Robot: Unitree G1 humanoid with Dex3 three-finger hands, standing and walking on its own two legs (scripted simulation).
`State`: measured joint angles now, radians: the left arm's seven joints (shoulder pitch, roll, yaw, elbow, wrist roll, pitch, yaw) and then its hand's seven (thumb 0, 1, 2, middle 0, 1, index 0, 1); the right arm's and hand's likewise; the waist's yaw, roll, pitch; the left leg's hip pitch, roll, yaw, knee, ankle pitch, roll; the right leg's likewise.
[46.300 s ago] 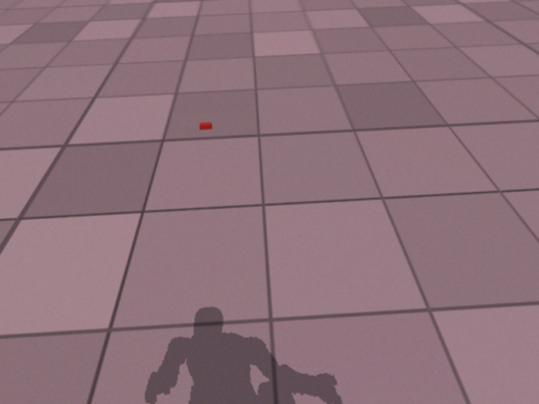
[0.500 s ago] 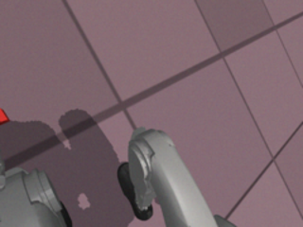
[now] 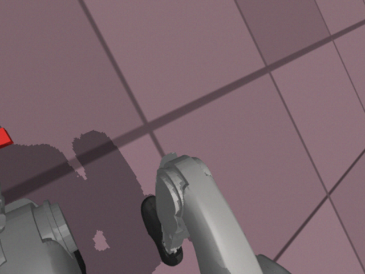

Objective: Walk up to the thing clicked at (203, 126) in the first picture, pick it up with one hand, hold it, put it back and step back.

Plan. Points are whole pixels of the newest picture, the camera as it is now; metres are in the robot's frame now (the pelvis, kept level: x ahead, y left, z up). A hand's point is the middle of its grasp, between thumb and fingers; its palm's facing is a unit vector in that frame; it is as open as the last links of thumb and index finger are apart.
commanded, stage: close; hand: left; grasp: from above
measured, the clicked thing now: out of the picture +0.44 +0.28 -0.31
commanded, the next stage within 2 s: settle in 0.30 s
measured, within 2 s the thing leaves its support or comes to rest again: neither
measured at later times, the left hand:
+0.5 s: hand out of the picture +0.42 +0.29 -0.26, palm faces -0.43 -0.16 -0.89, open 6.6 cm
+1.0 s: hand out of the picture +0.43 +0.29 -0.20, palm faces -0.35 -0.17 -0.92, open 6.2 cm
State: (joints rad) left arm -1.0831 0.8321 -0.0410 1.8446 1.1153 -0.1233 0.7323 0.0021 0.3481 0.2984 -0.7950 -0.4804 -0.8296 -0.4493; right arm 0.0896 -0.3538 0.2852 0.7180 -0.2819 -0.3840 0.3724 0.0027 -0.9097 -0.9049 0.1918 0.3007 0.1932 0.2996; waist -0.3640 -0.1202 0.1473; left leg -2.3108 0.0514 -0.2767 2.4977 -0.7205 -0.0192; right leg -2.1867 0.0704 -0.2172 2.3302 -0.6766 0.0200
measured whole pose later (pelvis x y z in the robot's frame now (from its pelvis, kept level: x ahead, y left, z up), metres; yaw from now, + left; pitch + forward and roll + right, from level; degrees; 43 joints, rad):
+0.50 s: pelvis +0.00 +0.00 +0.00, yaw +0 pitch +28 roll -15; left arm -1.08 0.84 -0.04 1.85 1.10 -0.11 0.74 0.03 0.51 0.06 -1.01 -0.31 -1.00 -0.24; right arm 0.09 -0.35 0.29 0.72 -0.28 -0.40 0.38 0.00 -0.91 -0.91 0.19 0.30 0.19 0.30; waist -0.37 -0.12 0.15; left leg -2.31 0.05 -0.28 2.50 -0.72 -0.02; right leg -2.18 0.07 -0.22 2.32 -0.67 0.02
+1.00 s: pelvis +0.00 +0.00 +0.00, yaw +2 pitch +32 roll -11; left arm -0.96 0.66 0.02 1.58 1.08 -0.01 0.63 0.10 0.56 0.03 -1.15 -0.29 -1.07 -0.17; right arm 0.15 -0.33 0.15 0.77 -0.20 -0.29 0.37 0.00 -0.93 -0.91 0.19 0.30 0.19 0.30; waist -0.29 -0.03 0.00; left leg -2.33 0.06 -0.21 2.46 -0.71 -0.01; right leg -2.24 0.07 -0.16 2.33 -0.68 0.02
